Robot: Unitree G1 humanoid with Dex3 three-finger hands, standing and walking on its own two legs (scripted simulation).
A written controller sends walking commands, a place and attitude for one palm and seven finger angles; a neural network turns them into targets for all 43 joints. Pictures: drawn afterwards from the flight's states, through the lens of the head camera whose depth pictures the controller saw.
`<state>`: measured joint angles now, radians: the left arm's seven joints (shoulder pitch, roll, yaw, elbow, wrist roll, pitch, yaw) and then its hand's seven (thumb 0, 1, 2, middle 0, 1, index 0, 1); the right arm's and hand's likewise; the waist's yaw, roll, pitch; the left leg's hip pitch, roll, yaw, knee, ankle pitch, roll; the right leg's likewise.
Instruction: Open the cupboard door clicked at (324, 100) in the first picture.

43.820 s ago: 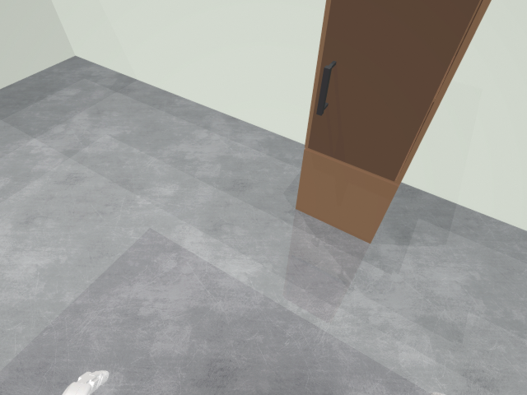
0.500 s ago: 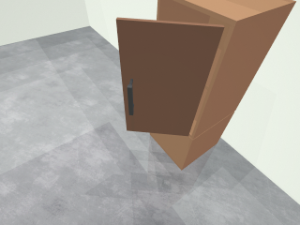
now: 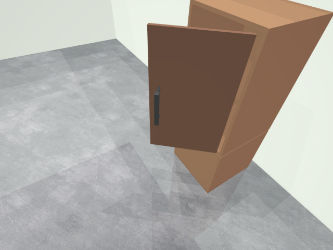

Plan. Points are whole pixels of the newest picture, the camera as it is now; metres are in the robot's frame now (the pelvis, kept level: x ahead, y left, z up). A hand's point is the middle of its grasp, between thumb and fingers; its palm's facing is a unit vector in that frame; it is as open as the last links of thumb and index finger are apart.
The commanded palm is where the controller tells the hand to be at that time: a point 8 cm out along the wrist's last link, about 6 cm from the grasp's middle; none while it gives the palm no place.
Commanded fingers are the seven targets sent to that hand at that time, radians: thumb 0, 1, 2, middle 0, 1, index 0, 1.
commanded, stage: come to a stop and stand still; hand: left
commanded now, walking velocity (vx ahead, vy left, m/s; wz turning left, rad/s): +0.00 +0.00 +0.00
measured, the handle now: (157, 106) +0.67 +0.09 -0.05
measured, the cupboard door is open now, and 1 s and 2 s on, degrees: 49 49 49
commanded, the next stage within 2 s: look again from close up in 0.60 s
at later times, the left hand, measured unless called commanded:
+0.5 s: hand out of the picture +0.00 +0.19 -0.17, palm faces -0.06 -0.98 -0.18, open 7.3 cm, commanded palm none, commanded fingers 0.00 0.90 0.90 -0.20 -0.30 -0.20 -0.30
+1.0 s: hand out of the picture -0.04 +0.15 -0.16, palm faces -0.04 -0.99 -0.13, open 7.3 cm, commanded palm none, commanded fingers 0.00 0.90 0.90 -0.20 -0.30 -0.20 -0.30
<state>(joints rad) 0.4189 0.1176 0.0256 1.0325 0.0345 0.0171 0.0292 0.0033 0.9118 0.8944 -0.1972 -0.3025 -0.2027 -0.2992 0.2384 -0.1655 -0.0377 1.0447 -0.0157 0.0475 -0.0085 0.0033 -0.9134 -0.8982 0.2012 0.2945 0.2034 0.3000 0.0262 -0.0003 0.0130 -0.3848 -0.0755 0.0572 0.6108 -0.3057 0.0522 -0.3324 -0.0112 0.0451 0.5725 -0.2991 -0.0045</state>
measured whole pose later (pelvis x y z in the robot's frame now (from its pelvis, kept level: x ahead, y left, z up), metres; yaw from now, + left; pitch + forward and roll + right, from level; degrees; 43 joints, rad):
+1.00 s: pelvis -0.02 +0.01 +0.01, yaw -5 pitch -1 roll +0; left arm 0.35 0.10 -0.02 1.11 0.01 -0.02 0.04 0.01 0.91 0.89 -0.20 -0.30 -0.20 -0.30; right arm 0.26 -0.15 0.00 1.12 -0.01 -0.03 -0.05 0.01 -0.93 -0.90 0.20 0.29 0.20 0.30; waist 0.00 -0.02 0.02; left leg -0.19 -0.03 0.07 0.42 -0.23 0.05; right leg -0.13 0.01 0.00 0.43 -0.29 -0.01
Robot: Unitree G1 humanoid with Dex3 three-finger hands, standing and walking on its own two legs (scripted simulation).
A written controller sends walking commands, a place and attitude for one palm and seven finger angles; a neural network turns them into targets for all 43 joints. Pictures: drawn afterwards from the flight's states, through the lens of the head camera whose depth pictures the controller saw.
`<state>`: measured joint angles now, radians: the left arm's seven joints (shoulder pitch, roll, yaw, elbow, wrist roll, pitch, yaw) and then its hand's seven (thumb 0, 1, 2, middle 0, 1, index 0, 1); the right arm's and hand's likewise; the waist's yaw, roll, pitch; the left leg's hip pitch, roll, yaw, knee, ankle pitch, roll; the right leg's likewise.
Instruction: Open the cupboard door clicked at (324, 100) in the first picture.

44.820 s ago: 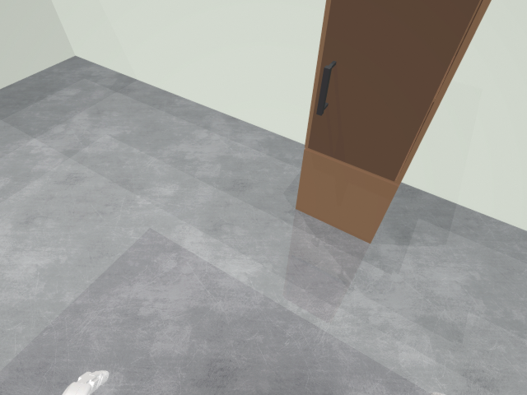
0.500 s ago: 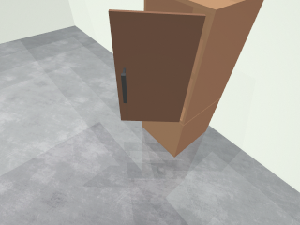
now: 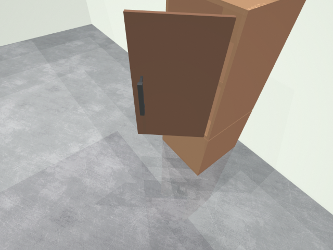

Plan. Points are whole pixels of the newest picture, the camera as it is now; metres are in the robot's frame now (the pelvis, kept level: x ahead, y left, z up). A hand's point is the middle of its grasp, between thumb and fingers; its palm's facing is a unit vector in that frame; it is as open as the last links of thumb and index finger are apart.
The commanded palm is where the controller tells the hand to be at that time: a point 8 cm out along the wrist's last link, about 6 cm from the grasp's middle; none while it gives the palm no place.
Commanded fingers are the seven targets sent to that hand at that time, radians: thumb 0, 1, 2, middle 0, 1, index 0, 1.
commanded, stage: look again from close up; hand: left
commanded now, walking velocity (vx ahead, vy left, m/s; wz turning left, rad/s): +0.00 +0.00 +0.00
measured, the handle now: (141, 96) +0.68 +0.14 -0.07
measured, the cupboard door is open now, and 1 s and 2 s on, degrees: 49 49 49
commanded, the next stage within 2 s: raise the hand with hooked fingers in 0.22 s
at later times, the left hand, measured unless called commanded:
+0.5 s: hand (90, 240) +0.16 +0.19 -0.05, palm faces +0.26 -0.95 -0.18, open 7.4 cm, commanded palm +0.10 +0.22 -0.07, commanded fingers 0.00 0.67 0.80 -0.22 -0.45 -0.22 -0.45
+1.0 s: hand (95, 240) +0.16 +0.18 -0.06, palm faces -0.04 -1.00 -0.08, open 10.1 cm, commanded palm +0.13 +0.25 -0.07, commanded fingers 0.00 0.08 0.55 -0.26 -0.82 -0.26 -0.82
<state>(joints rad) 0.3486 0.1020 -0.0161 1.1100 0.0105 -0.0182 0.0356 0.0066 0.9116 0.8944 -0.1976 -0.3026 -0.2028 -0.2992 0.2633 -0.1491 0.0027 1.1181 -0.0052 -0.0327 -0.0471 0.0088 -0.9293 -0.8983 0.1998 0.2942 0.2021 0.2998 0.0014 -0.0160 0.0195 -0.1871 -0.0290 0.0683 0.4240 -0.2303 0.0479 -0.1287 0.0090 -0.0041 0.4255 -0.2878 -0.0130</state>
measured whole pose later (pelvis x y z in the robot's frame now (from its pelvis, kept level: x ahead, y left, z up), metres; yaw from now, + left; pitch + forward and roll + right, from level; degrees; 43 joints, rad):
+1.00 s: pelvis -0.06 -0.03 -0.12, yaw +3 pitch +16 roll -4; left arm 0.27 0.27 0.19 0.08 -0.32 -0.55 -0.41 0.01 0.31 0.64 -0.24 -0.68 -0.24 -0.68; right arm 0.12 -0.21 0.04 0.56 0.02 -0.21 -0.06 0.01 -0.91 -0.90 0.20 0.29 0.21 0.30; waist 0.04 0.03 -0.14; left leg -1.10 0.03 -0.06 1.32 -0.51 0.00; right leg -0.97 0.05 -0.15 1.27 -0.59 -0.08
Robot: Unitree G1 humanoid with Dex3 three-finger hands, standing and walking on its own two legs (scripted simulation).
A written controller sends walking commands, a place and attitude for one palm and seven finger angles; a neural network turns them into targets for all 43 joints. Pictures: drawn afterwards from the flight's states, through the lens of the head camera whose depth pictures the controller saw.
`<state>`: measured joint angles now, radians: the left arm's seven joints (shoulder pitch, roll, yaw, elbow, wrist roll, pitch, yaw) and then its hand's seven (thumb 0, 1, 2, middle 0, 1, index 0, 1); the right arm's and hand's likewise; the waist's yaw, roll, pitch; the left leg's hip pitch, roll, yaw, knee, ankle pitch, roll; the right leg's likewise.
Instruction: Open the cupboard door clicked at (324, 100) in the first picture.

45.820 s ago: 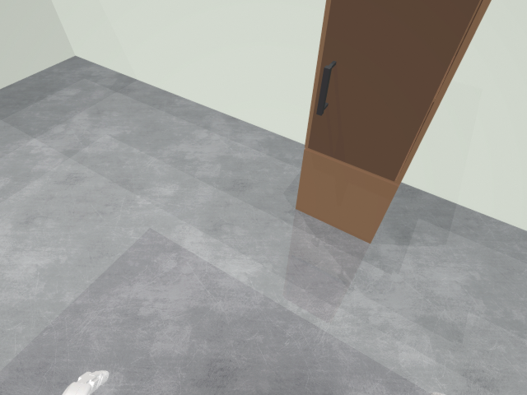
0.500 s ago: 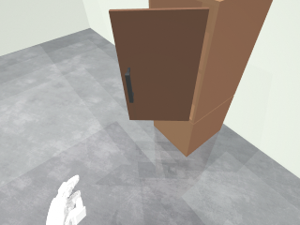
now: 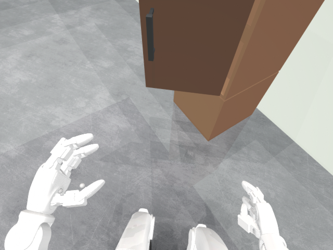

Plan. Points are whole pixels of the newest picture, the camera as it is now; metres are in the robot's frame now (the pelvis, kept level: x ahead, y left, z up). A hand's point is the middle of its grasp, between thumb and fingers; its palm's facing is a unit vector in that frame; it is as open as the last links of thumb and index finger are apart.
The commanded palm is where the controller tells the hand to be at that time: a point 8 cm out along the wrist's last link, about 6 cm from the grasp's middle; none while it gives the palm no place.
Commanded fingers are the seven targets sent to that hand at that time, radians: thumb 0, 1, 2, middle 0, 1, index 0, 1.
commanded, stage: raise the hand with hooked fingers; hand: left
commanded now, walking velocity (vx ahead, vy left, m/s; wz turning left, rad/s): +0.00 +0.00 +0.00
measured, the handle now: (151, 36) +0.75 +0.14 +0.06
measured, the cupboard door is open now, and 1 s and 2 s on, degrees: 49 49 49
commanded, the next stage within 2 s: move the hooked fingers beside the handle in 1.42 s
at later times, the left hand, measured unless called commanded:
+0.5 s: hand (62, 164) +0.27 +0.26 +0.05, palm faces -0.06 -1.00 -0.03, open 13.0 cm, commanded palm +0.25 +0.32 +0.06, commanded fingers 0.00 -0.50 0.30 -0.30 -1.20 -0.30 -1.20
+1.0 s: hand (44, 144) +0.31 +0.31 +0.06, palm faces -0.02 -1.00 -0.04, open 13.9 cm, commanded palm +0.28 +0.35 +0.06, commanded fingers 0.00 -0.50 0.30 -0.30 -1.20 -0.30 -1.20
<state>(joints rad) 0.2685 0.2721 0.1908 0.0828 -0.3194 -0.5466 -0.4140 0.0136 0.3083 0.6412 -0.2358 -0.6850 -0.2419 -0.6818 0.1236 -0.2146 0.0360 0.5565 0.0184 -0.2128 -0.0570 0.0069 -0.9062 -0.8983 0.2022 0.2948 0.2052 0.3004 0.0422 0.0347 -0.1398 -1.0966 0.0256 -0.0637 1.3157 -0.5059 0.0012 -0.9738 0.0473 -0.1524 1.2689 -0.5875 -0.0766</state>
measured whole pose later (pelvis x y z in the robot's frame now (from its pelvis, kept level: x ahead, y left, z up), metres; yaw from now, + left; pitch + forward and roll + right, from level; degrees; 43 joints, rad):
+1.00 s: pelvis +0.01 +0.04 +0.02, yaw -2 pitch +18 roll -5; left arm -0.02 0.44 0.44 0.43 -0.38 -0.37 -0.54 -0.01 -0.49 0.30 -0.30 -1.20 -0.30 -1.20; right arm 0.25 -0.28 0.04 0.53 0.04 -0.16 -0.05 0.01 -0.90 -0.90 0.21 0.30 0.21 0.30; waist -0.02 0.02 -0.14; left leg -1.06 0.01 -0.01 1.22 -0.49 0.06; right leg -0.94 0.04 -0.10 1.15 -0.54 -0.02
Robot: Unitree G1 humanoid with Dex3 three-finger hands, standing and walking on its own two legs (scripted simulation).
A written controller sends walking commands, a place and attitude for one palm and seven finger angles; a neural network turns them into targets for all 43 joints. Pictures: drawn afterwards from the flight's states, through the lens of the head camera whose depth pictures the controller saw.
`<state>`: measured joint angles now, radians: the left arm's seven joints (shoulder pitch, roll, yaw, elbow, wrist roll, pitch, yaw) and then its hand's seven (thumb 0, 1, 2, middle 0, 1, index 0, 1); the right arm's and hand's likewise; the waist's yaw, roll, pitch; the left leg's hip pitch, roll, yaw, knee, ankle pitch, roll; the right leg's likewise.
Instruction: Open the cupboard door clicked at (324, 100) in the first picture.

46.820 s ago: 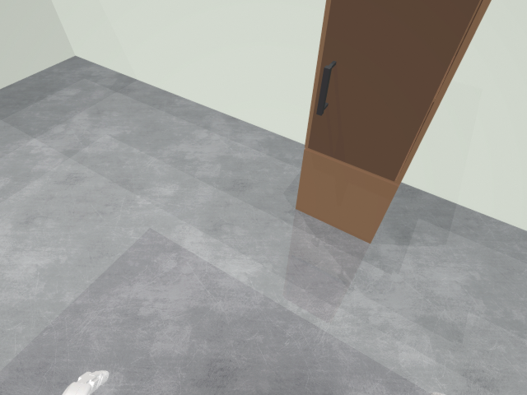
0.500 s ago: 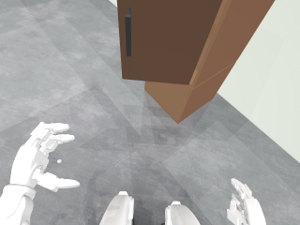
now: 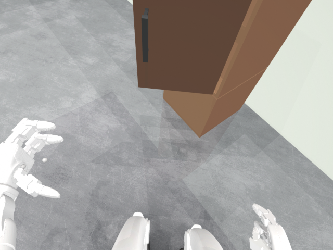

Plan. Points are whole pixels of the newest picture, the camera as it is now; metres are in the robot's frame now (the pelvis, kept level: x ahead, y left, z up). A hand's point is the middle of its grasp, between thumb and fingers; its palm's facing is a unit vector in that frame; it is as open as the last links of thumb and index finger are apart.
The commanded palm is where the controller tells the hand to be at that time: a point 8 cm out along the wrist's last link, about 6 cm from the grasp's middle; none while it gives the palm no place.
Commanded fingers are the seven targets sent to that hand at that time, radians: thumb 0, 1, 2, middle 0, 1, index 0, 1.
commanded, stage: raise the hand with hooked fingers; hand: left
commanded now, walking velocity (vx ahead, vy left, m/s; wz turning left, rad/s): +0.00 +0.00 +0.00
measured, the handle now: (145, 37) +0.74 +0.12 +0.04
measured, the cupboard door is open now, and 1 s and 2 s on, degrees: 49 49 49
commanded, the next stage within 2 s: move the hooked fingers beside the handle in 0.42 s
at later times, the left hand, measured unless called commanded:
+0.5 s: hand (57, 160) +0.29 +0.26 +0.04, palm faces +0.00 -1.00 -0.03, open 13.9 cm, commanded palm +0.27 +0.30 +0.04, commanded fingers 0.00 -0.50 0.30 -0.30 -1.20 -0.30 -1.20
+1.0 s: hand (89, 112) +0.42 +0.22 +0.04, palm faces +0.00 -1.00 -0.01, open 13.9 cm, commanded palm +0.40 +0.27 +0.04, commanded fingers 0.00 -0.50 0.30 -0.30 -1.20 -0.30 -1.20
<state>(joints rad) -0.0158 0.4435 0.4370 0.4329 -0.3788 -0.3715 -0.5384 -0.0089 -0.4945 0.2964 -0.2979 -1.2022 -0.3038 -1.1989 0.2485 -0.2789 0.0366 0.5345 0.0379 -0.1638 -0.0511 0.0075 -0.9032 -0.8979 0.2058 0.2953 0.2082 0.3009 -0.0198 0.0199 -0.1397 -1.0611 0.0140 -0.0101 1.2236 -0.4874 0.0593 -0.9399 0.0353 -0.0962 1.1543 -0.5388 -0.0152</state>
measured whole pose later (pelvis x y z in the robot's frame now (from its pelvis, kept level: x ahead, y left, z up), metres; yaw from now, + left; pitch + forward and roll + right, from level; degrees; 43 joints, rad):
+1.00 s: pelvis +0.00 -0.01 -0.01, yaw -2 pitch +22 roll -4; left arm -0.46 0.44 0.39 0.76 -0.23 -0.35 -0.37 -0.01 -0.50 0.30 -0.30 -1.20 -0.31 -1.20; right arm 0.29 -0.28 0.04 0.58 0.03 -0.09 -0.04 0.01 -0.91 -0.90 0.20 0.30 0.21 0.30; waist -0.08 0.03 -0.15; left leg -1.12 0.03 0.01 1.24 -0.50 0.05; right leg -1.03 0.05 -0.07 1.19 -0.55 -0.02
